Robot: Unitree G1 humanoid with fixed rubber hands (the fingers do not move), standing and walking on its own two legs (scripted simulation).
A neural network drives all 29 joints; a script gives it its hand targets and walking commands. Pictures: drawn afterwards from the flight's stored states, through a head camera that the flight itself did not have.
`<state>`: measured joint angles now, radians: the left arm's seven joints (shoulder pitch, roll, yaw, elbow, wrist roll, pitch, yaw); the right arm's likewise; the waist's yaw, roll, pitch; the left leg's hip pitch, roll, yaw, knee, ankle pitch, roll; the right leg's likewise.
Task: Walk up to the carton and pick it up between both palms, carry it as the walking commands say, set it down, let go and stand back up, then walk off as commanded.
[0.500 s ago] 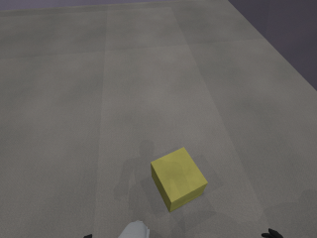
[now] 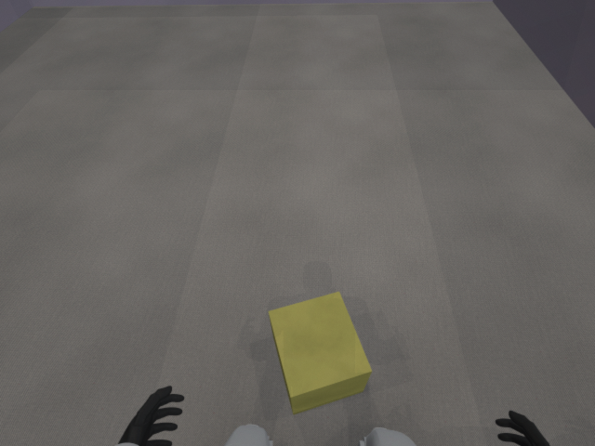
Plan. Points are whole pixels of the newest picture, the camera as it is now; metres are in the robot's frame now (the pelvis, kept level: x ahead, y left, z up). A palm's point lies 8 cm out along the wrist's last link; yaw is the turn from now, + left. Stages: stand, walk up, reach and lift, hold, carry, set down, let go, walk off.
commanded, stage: walk up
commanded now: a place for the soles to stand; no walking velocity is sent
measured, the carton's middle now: (316, 352) +0.45 -0.01 -0.63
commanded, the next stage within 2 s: none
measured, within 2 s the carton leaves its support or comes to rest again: neither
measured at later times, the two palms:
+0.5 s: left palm out of the picture +0.05 +0.13 -0.08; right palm out of the picture +0.13 -0.36 -0.09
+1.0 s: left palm out of the picture -0.02 +0.16 -0.10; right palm out of the picture +0.14 -0.33 -0.09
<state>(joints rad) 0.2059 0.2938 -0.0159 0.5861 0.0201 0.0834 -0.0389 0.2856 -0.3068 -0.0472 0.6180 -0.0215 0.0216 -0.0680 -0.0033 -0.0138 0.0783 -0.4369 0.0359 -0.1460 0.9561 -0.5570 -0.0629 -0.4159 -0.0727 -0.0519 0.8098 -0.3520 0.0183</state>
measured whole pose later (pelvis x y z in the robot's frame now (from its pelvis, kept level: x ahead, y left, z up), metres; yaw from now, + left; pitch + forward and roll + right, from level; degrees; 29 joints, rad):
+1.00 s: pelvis -0.02 -0.11 +0.02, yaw +18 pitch -1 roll -2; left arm 0.25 0.28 -0.01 0.73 0.03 0.06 0.01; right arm 0.27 -0.25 0.01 0.75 -0.01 0.00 -0.02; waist 0.00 0.01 0.07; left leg -0.37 -0.03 -0.19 0.68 -0.28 -0.03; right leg -0.27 -0.07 -0.29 0.61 -0.30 -0.03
